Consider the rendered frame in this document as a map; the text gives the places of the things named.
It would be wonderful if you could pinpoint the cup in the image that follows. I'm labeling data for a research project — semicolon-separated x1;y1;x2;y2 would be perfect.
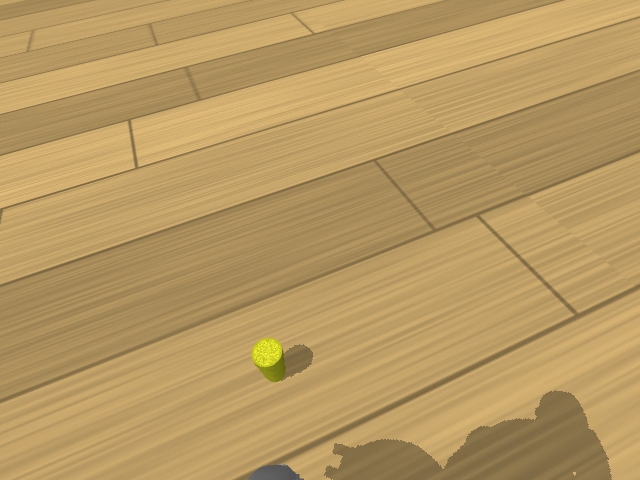
251;338;285;382

